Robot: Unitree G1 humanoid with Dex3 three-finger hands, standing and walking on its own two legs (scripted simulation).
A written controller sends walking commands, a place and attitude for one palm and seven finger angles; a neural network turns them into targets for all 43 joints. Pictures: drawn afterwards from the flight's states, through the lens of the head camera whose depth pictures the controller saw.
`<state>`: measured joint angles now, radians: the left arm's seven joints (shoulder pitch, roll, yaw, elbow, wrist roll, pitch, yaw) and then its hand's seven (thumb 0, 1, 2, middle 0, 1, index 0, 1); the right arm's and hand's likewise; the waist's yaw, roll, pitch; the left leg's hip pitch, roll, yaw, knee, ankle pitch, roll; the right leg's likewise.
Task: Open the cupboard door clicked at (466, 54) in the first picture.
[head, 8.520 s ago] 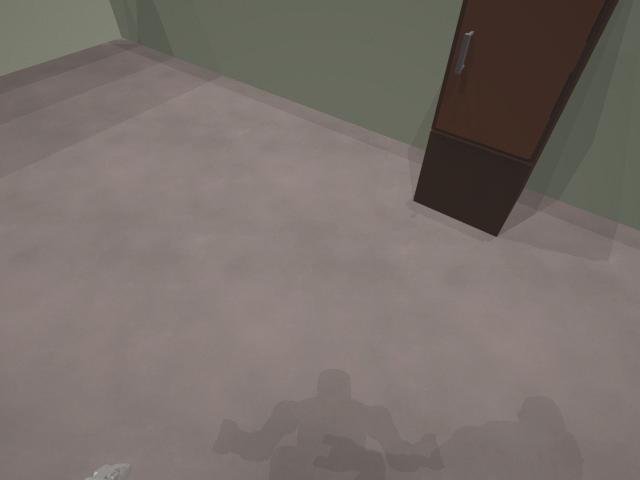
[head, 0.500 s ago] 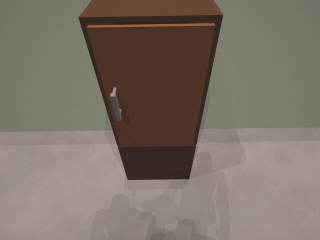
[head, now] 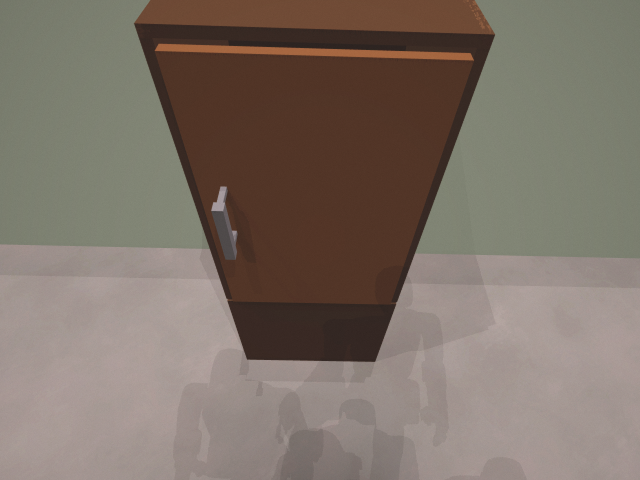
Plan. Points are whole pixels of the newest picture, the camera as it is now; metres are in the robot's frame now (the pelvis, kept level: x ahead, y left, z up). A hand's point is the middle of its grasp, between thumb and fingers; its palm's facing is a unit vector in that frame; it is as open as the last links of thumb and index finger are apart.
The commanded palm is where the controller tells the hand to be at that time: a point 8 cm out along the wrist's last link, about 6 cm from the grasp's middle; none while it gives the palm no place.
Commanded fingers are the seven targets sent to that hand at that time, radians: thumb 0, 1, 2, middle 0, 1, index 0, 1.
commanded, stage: come to a stop and stand still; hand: left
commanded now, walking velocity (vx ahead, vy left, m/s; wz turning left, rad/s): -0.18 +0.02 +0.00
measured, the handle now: (227, 224) +0.49 +0.19 -0.03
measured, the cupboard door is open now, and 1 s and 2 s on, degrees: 0 0 0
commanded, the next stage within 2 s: look again from close up in 1.02 s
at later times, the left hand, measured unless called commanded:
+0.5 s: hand out of the picture +0.01 +0.20 -0.17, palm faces +0.09 -0.98 -0.19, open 7.4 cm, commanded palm none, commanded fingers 0.00 0.90 0.90 -0.20 -0.30 -0.20 -0.30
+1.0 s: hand out of the picture -0.10 +0.17 -0.17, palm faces +0.07 -0.99 -0.16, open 7.4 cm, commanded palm none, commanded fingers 0.00 0.90 0.90 -0.20 -0.30 -0.20 -0.30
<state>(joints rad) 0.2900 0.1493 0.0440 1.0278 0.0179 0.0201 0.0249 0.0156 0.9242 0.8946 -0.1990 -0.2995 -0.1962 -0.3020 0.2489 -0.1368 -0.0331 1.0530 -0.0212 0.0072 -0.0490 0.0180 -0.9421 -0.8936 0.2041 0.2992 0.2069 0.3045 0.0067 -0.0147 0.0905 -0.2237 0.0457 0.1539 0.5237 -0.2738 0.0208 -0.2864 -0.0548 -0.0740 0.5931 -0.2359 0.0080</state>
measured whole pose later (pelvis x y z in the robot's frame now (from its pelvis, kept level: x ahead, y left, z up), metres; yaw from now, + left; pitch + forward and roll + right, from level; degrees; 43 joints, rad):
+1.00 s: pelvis -0.08 +0.01 +0.01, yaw +1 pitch -2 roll +0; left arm 0.34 0.11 0.01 1.12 0.01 0.00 0.04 0.00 0.90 0.89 -0.20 -0.30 -0.20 -0.30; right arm 0.33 -0.13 -0.01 1.14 -0.02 0.03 -0.02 0.01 -0.91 -0.89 0.20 0.30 0.20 0.30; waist 0.00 0.00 0.02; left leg -0.21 -0.01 0.08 0.41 -0.17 0.04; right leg -0.18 -0.03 -0.04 0.42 -0.22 0.01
